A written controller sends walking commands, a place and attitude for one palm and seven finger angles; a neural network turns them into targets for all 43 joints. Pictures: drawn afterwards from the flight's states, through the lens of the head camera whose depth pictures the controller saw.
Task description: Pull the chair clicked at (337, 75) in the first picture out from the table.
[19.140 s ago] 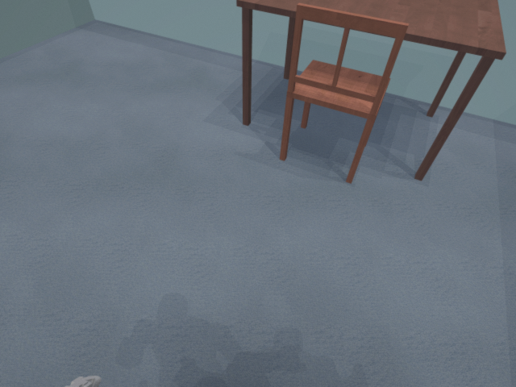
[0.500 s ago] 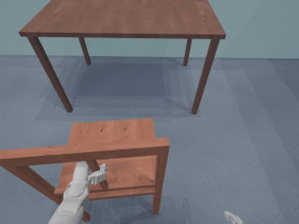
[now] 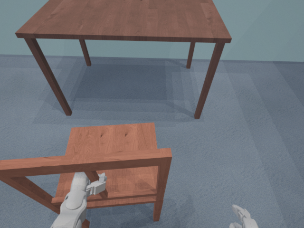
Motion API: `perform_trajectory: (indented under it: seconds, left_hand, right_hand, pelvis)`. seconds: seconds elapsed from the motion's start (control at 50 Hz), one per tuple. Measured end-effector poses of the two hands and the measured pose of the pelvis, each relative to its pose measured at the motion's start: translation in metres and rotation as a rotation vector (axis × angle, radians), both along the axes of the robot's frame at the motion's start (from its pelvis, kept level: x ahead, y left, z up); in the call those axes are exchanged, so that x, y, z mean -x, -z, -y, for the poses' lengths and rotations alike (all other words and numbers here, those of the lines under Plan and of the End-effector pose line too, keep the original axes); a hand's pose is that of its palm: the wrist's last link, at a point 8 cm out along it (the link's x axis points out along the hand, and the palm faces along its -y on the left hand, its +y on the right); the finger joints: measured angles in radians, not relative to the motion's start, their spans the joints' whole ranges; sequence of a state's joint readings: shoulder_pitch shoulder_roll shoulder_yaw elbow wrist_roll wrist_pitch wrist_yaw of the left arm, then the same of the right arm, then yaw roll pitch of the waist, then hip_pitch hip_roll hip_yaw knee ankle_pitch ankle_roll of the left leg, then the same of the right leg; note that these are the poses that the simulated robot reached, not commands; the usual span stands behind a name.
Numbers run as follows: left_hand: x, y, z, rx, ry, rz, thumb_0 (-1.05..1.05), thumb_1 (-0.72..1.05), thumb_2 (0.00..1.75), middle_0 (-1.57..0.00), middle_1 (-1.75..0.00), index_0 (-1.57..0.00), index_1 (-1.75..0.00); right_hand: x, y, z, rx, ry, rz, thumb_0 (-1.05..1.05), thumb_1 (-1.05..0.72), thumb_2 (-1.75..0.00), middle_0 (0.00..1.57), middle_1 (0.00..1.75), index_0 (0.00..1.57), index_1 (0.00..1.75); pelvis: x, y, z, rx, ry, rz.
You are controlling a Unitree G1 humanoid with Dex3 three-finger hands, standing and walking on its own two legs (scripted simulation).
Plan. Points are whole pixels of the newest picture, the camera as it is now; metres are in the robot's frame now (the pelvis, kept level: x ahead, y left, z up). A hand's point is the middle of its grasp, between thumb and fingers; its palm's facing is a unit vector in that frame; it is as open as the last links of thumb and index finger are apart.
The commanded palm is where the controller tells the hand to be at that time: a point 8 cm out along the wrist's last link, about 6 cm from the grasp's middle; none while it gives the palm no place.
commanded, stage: open the thumb and straighten the fingers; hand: left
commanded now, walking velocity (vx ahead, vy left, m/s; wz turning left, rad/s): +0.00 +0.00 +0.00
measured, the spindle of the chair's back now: (97, 183) +0.26 +0.19 -0.11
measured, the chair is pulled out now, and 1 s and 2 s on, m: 0.60 0.60 0.60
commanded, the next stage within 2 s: draw the fingers out of the gap in 0.82 s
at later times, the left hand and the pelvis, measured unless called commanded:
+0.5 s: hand (95, 180) +0.26 +0.19 -0.08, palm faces +0.09 -0.98 -0.17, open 12.7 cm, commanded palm +0.23 +0.23 -0.06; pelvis +0.01 +0.01 -0.03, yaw +2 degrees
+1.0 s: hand (95, 187) +0.24 +0.19 -0.09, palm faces +0.10 -0.98 -0.18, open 17.4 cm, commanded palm +0.21 +0.24 -0.06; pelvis +0.02 +0.01 -0.05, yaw +3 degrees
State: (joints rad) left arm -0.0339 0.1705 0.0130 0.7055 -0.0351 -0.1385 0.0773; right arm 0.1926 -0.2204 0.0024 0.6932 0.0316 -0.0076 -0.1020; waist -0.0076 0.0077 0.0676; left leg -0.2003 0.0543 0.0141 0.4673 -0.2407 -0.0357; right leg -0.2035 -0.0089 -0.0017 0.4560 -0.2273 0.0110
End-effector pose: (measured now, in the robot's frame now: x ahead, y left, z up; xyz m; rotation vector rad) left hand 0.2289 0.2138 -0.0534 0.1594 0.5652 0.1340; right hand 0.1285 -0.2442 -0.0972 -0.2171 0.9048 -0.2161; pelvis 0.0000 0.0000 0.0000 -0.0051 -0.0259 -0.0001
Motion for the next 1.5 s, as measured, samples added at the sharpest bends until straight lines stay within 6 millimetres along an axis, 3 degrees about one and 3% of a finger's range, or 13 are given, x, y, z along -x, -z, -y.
perform_trajectory:
  seconds: [0.22,0.38,0.48,0.6,0.78,0.9,1.02,1.2,1.5]
  left_hand:
    - [0.0,0.004,-0.004,0.036,-0.013,0.035,0.03,0.6,0.79,-0.41,-1.36,-0.49,-1.45]
    - [-0.011,0.008,-0.019,0.01,-0.014,0.024,0.01,0.04,0.49,-0.46,-1.38,-0.48,-1.41]
    - [-0.01,0.007,-0.024,0.012,-0.011,0.014,0.01,-0.28,0.32,-0.41,-1.21,-0.41,-1.23]
    - [-0.002,0.009,-0.017,0.022,-0.007,0.003,0.0,-0.46,0.24,-0.3,-0.87,-0.29,-0.88]
    - [0.004,0.011,-0.023,0.005,-0.023,0.0,-0.01,-0.53,0.2,-0.1,-0.29,-0.1,-0.3]
    - [0.005,0.011,-0.02,0.007,-0.011,-0.006,-0.01,-0.53,0.2,-0.03,-0.09,-0.03,-0.1]
    - [0.012,0.014,-0.021,0.008,-0.022,-0.023,-0.01,-0.53,0.2,-0.01,-0.03,-0.01,-0.03]
    - [0.05,0.014,-0.025,-0.001,-0.037,-0.046,-0.01,-0.53,0.2,-0.01,0.0,-0.01,-0.01]
    - [0.087,0.014,-0.02,0.014,-0.039,-0.049,-0.01,-0.53,0.2,-0.01,0.0,0.0,-0.01]
  right_hand:
    - [0.009,0.006,0.001,-0.042,0.004,0.006,0.01,-0.9,-0.9,0.2,0.3,0.2,0.3]
    - [0.003,0.022,0.008,-0.014,-0.009,0.012,0.01,-0.9,-0.9,0.2,0.3,0.2,0.3]
    - [-0.007,0.027,0.004,-0.014,-0.008,0.041,0.01,-0.9,-0.9,0.2,0.3,0.2,0.3]
    - [-0.027,0.029,-0.005,-0.02,-0.032,0.087,0.01,-0.9,-0.9,0.2,0.3,0.2,0.3]
    - [-0.052,0.027,-0.014,-0.013,-0.073,0.139,0.01,-0.9,-0.9,0.2,0.3,0.2,0.3]
    - [-0.057,0.027,-0.015,-0.006,-0.085,0.152,0.01,-0.9,-0.9,0.2,0.3,0.2,0.3]
    - [-0.052,0.027,-0.013,-0.003,-0.07,0.147,0.01,-0.9,-0.9,0.2,0.3,0.2,0.3]
    - [-0.045,0.028,-0.011,0.007,-0.05,0.154,0.01,-0.9,-0.9,0.2,0.3,0.2,0.3]
    - [-0.057,0.028,-0.025,-0.005,-0.065,0.232,0.01,-0.9,-0.9,0.2,0.3,0.2,0.3]
  pelvis:
    - [0.001,0.009,0.001,-0.002,-0.026,-0.074]
    - [-0.001,0.025,-0.004,0.001,-0.03,-0.147]
    - [-0.008,0.03,-0.008,0.001,-0.03,-0.175]
    - [-0.016,0.036,-0.01,0.004,-0.037,-0.193]
    - [-0.02,0.044,-0.009,0.014,-0.052,-0.21]
    - [-0.02,0.046,-0.009,0.018,-0.059,-0.215]
    - [-0.02,0.048,-0.009,0.018,-0.055,-0.221]
    - [-0.018,0.052,-0.008,0.025,-0.06,-0.224]
    - [-0.01,0.061,-0.011,0.036,-0.071,-0.229]
